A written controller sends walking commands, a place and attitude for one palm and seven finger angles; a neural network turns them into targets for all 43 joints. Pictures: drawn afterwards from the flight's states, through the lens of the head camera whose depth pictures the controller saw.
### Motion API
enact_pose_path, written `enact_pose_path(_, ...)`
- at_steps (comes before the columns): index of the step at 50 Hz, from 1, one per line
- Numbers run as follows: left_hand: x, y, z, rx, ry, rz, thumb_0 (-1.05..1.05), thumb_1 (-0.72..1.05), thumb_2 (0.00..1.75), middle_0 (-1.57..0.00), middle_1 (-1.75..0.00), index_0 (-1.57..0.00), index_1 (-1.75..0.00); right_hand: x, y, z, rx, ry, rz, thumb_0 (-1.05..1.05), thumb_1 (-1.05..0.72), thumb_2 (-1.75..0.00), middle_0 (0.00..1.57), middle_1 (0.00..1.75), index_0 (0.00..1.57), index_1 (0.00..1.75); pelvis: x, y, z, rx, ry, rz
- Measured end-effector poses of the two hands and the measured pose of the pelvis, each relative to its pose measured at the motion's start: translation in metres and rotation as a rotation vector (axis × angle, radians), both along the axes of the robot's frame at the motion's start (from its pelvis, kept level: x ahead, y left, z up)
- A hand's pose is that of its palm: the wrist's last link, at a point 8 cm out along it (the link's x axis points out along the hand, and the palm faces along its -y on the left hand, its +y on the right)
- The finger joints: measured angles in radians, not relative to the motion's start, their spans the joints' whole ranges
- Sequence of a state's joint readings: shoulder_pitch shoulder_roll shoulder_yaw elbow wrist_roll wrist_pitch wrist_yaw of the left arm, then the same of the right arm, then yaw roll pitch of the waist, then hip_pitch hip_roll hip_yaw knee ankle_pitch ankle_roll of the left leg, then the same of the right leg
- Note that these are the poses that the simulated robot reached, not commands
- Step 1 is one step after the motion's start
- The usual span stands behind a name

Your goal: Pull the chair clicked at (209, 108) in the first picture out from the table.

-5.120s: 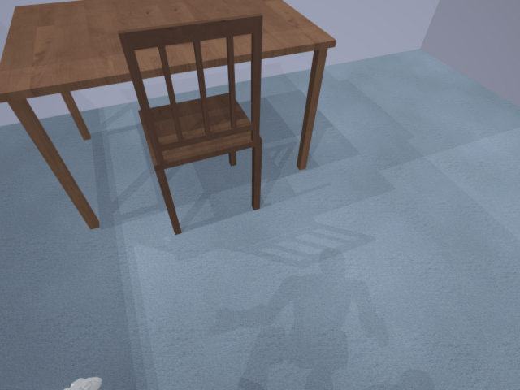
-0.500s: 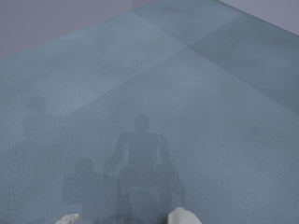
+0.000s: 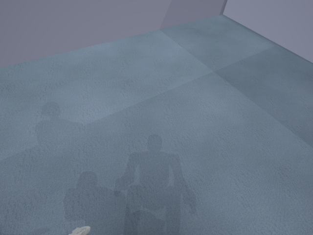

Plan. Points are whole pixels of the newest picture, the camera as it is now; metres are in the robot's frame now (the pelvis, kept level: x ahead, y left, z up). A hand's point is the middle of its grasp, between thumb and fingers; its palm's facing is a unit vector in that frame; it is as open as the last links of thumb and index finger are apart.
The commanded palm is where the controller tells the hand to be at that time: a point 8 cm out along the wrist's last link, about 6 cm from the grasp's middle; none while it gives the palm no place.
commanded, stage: turn to face it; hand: left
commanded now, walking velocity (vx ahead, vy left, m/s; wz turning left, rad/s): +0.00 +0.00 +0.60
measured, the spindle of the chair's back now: out of the picture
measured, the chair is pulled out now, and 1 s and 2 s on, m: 0.00 0.00 0.00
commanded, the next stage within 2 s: none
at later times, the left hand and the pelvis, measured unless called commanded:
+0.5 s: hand out of the picture +0.03 +0.18 -0.14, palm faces +0.28 -0.92 -0.29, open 7.4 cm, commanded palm none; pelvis -0.02 -0.06 +0.01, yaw +16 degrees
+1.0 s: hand out of the picture -0.15 +0.16 -0.17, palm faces +0.60 -0.75 -0.27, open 7.4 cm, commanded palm none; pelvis -0.04 -0.04 +0.01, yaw +36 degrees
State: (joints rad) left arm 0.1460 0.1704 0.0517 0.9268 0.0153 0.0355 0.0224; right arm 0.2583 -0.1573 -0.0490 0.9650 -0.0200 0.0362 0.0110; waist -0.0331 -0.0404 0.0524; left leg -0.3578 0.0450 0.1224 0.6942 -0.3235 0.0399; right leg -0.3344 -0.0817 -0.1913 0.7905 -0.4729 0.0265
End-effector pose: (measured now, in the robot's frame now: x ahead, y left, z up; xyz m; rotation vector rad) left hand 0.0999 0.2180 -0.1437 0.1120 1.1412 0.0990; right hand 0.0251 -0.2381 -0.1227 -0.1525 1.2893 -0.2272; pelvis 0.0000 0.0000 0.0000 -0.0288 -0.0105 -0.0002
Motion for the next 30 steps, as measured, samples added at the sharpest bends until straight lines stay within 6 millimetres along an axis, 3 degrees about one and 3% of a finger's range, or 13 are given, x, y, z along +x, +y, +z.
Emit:
enact_pose_path(7,-0.055,0.045,0.014,0.068,0.135,0.095,0.01,0.91,0.90,-0.20,-0.30,-0.20,-0.30,0.020,0.003,0.019,-0.027,-0.018,0.073,0.01,-0.91,-0.90,0.21,0.30,0.20,0.30,-0.003,0.006,0.017,-0.007,0.023,0.048)
enact_pose_path(13,-0.080,0.057,0.027,0.112,0.143,0.173,0.01,0.91,0.90,-0.20,-0.30,-0.20,-0.30,0.039,-0.005,0.024,-0.024,-0.027,0.142,0.01,-0.90,-0.90,0.21,0.30,0.20,0.30,-0.006,-0.001,0.023,-0.012,0.031,0.115)
enact_pose_path(18,-0.083,0.044,0.034,0.129,0.098,0.212,0.01,0.91,0.90,-0.20,-0.30,-0.20,-0.30,0.055,-0.021,0.020,-0.014,-0.043,0.195,0.01,-0.90,-0.90,0.21,0.30,0.20,0.30,-0.011,-0.018,0.021,-0.007,0.030,0.176)
enact_pose_path(24,-0.085,0.007,0.041,0.149,-0.002,0.258,0.01,0.91,0.90,-0.20,-0.30,-0.20,-0.30,0.076,-0.052,0.002,0.012,-0.062,0.263,0.01,-0.90,-0.90,0.21,0.30,0.20,0.30,-0.018,-0.051,0.010,0.023,0.035,0.261)
enact_pose_path(30,-0.121,-0.028,0.051,0.145,0.012,0.339,0.01,0.91,0.90,-0.20,-0.30,-0.21,-0.30,0.103,-0.065,0.004,0.029,-0.064,0.357,0.01,-0.90,-0.90,0.20,0.30,0.20,0.30,-0.021,-0.069,0.018,0.046,0.013,0.353)
